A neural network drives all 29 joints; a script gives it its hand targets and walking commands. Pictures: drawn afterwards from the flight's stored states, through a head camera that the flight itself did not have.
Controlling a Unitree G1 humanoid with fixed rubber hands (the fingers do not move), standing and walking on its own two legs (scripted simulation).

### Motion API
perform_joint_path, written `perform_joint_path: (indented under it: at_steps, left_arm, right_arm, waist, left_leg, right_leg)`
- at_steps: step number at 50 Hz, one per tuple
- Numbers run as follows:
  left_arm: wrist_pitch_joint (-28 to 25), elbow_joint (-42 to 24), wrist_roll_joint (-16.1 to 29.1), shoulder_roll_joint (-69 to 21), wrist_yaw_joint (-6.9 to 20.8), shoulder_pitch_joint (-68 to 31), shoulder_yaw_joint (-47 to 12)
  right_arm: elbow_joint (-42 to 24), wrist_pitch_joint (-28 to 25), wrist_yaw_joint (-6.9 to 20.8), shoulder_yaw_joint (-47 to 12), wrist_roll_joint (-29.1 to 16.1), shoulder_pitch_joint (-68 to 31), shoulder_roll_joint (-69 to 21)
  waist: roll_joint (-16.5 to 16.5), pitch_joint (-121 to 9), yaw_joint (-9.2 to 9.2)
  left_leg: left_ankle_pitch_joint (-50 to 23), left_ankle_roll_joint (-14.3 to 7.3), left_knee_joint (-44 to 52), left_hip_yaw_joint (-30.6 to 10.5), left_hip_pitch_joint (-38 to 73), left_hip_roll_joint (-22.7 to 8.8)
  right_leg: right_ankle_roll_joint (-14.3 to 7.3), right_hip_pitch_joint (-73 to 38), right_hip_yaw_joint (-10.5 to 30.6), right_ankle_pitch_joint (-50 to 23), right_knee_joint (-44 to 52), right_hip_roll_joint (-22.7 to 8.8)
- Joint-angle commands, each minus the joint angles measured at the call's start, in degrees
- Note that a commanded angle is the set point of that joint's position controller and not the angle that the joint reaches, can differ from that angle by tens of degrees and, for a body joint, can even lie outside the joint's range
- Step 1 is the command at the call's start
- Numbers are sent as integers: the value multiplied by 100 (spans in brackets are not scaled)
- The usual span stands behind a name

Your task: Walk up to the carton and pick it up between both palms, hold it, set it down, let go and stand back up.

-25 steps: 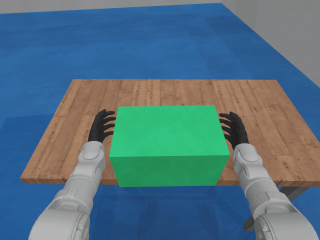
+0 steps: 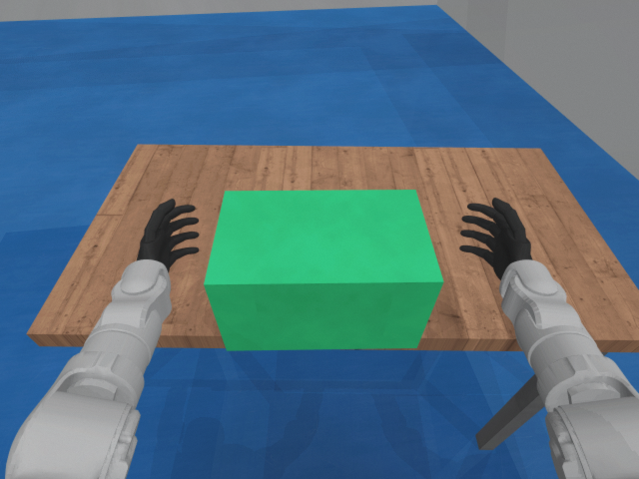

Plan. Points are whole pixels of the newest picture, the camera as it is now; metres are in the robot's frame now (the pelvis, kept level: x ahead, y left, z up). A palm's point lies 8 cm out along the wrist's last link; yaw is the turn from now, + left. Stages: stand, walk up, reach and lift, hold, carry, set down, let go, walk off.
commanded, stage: set down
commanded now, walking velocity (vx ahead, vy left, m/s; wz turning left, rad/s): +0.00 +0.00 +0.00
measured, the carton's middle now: (321, 270) +0.43 -0.01 +0.03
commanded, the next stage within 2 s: none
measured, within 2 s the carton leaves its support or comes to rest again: neither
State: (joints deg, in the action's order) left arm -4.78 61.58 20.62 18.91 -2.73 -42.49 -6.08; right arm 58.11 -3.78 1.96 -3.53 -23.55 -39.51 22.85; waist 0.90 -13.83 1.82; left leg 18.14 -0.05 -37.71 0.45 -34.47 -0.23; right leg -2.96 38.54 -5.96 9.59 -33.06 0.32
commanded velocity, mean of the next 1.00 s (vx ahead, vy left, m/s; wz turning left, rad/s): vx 0.00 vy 0.00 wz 0.00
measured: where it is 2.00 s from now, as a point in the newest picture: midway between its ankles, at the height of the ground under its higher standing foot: outside the picture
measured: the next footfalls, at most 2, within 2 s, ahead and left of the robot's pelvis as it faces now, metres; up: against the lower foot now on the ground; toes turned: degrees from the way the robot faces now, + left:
none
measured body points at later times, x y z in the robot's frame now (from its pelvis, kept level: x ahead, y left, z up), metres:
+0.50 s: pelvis -0.01 -0.02 +0.01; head -0.02 -0.01 +0.46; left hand +0.40 +0.22 +0.13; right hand +0.37 -0.26 +0.12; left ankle -0.01 +0.11 -0.72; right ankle +0.06 -0.09 -0.72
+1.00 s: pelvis +0.01 +0.00 +0.02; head +0.00 +0.00 +0.47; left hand +0.36 +0.24 +0.10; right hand +0.32 -0.26 +0.10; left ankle -0.01 +0.11 -0.72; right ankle +0.06 -0.09 -0.72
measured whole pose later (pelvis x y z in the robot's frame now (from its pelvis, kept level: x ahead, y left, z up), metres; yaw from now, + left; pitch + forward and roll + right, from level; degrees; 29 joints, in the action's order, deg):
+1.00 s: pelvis +0.01 +0.00 +0.02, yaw +0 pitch +1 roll +0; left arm 14.3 23.5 15.9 20.4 0.0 -16.1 4.5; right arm 17.8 11.5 -0.6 6.2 -19.0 -9.8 18.3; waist -0.7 -3.3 2.0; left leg 14.8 -0.1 -24.5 0.2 -10.7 0.1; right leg -3.0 15.8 -5.7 7.9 -22.5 0.8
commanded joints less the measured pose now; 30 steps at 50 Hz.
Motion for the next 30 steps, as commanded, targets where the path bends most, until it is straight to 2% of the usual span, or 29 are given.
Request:
perform_joint_path:
  at_steps: [1,2,3,4,5,6,7,8,9,10,11,13,14,15,16,17,18,19,20,21,22,23,24,25,26,27,28,29,30]
  left_arm:
    - [-25,-1311,167,1156,37,-3194,87]
    - [19,-1270,234,1208,39,-3404,52]
    - [85,-1358,332,1450,30,-3538,71]
    - [177,-1245,247,1294,44,-3062,106]
    - [224,-1196,262,1383,73,-3327,133]
    - [325,-1434,260,1397,47,-3380,132]
    - [335,-960,292,1359,49,-3535,20]
    - [476,-2038,186,1361,35,-2856,227]
    - [581,-1187,100,1591,96,-3425,301]
    - [705,-1722,44,1523,84,-3144,424]
    - [747,-1621,92,1690,97,-3560,383]
    - [682,-1092,210,1511,87,-3657,220]
    - [682,-1531,227,1492,75,-3317,293]
    - [847,-2298,114,1560,40,-3087,437]
    - [1026,-1904,-2,1743,74,-3234,584]
    - [1141,-1366,-108,1662,141,-3043,652]
    - [1146,-1871,-105,1466,157,-2835,570]
    - [1100,-2022,-114,1540,183,-2691,621]
    - [1119,-1876,-117,1696,210,-2891,711]
    - [1105,-2032,-109,1504,206,-2664,691]
    - [1086,-1910,-134,1558,228,-2668,742]
    - [1111,-2143,-127,1535,205,-2831,696]
    - [1147,-2266,-258,1410,222,-2188,824]
    - [1190,-3031,-338,1643,231,-2290,982]
    - [1191,-2216,-274,1753,255,-2743,934]
    - [1186,-2871,-327,1508,251,-1971,1025]
    - [1223,-3056,-200,1772,236,-2684,964]
    - [1258,-3106,-265,1482,200,-1782,963]
    - [1299,-3287,-249,1751,226,-2182,1113]
  right_arm:
    - [-1188,-41,49,405,65,-2813,1310]
    - [-1312,19,36,502,132,-3035,1341]
    - [-1610,91,26,453,107,-3128,1409]
    - [-1535,179,5,377,103,-2764,1230]
    - [-1605,264,-15,456,162,-2965,1213]
    - [-1768,336,-14,532,149,-2973,1310]
    - [-1408,414,-25,645,247,-3136,1213]
    - [-2114,409,-43,428,42,-2448,1312]
    - [-1626,600,-124,684,306,-2954,1257]
    - [-1966,650,-142,667,239,-2683,1301]
    - [-1990,753,-178,787,292,-3017,1240]
    - [-1836,867,-228,887,448,-3087,1031]
    - [-2319,870,-236,703,338,-2718,996]
    - [-2824,937,-276,749,280,-2537,1196]
    - [-2534,1124,-320,903,414,-2630,1169]
    - [-2159,1257,-337,949,502,-2558,1000]
    - [-2393,1246,-329,947,407,-2225,941]
    - [-2627,1211,-344,904,417,-2010,935]
    - [-2624,1281,-364,932,468,-2186,917]
    - [-2760,1266,-369,1028,478,-2002,920]
    - [-2841,1298,-362,1003,503,-1985,833]
    - [-2970,1331,-345,1149,534,-2090,935]
    - [-2996,1339,-340,1040,505,-1389,776]
    - [-3563,1297,-378,1158,481,-1469,949]
    - [-3050,1408,-366,1271,643,-1881,793]
    - [-3594,1320,-336,1080,445,-1169,774]
    - [-3831,1365,-360,1257,532,-1788,943]
    - [-3809,1345,-331,1172,469,-976,865]
    - [-3982,1393,-337,1215,505,-1345,883]
  waist:
    - [-74,-2944,144]
    - [-128,-2908,147]
    - [-240,-3079,65]
    - [-294,-2868,79]
    - [-316,-2884,63]
    - [-156,-2933,34]
    - [-188,-2492,117]
    - [-110,-3179,-34]
    - [-223,-2556,138]
    - [-168,-2790,44]
    - [-216,-2560,114]
    - [-367,-2172,151]
    - [-353,-2490,18]
    - [-96,-2954,20]
    - [-131,-2477,107]
    - [-305,-1908,118]
    - [-257,-2060,124]
    - [-230,-2085,121]
    - [-236,-1882,129]
    - [-209,-1942,177]
    - [-276,-1751,107]
    - [-59,-1866,184]
    - [-107,-1615,131]
    - [-65,-2128,113]
    - [-135,-1398,204]
    - [-251,-1837,60]
    - [-162,-1857,147]
    - [-55,-1678,107]
    - [-139,-1754,106]
  left_leg:
    - [-1382,212,489,-387,-43,84]
    - [-1271,198,519,-373,-138,95]
    - [-1205,154,515,-344,-218,139]
    - [-1187,114,556,-356,-277,164]
    - [-961,81,597,-360,-498,195]
    - [-931,107,705,-377,-484,170]
    - [-512,75,754,-433,-700,143]
    - [-1220,106,730,-391,-103,176]
    - [-721,27,820,-346,-596,198]
    - [-891,55,877,-376,-358,206]
    - [-577,32,884,-384,-558,224]
    - [-46,6,882,-437,-647,197]
    - [-309,5,859,-426,-439,208]
    - [-727,31,1018,-374,-135,200]
    - [-555,-19,1084,-362,-489,228]
    - [-202,-86,1168,-402,-712,239]
    - [-483,-25,1174,-456,-389,221]
    - [-536,-20,1170,-428,-310,232]
    - [-445,-60,1263,-375,-502,247]
    - [-519,-32,1298,-383,-403,225]
    - [-351,-82,1311,-390,-460,220]
    - [-299,-63,1386,-394,-415,191]
    - [-453,-83,1429,-388,-338,195]
    - [-844,-31,1434,-312,-88,236]
    - [-342,-108,1476,-293,-617,253]
    - [-856,-57,1414,-333,-76,227]
    - [-649,-77,1487,-280,-213,226]
    - [-921,-32,1515,-334,27,193]
    - [-848,-74,1523,-260,-124,233]
  right_leg:
    - [231,-2861,752,-1304,-126,20]
    - [219,-2825,747,-1135,-93,9]
    - [258,-3036,841,-1122,-72,-26]
    - [242,-3274,925,-1220,-49,-55]
    - [246,-3309,953,-918,-22,-101]
    - [216,-3388,977,-886,2,-90]
    - [185,-3146,956,-425,14,-107]
    - [192,-3750,1063,-1178,76,-85]
    - [203,-3558,992,-786,111,-92]
    - [189,-3880,1102,-850,184,-123]
    - [197,-3655,1123,-383,261,-148]
    - [114,-3387,1253,734,442,-286]
    - [119,-3743,1378,475,484,-291]
    - [134,-4226,1270,-376,431,-160]
    - [145,-4226,1216,-392,381,-150]
    - [133,-4223,1268,10,428,-213]
    - [108,-4316,1306,73,504,-230]
    - [97,-4375,1315,5,545,-242]
    - [100,-4404,1310,-100,563,-234]
    - [101,-4528,1225,-127,542,-184]
    - [102,-4546,1279,97,573,-207]
    - [91,-4546,1211,107,536,-172]
    - [107,-4825,1195,-251,505,-132]
    - [145,-5062,1189,-717,548,-133]
    - [136,-4613,1147,-197,520,-167]
    - [125,-5065,1257,-442,613,-204]
    - [127,-4856,1188,-383,601,-168]
    - [97,-5022,1156,-716,570,-127]
    - [144,-4984,1143,-774,558,-134]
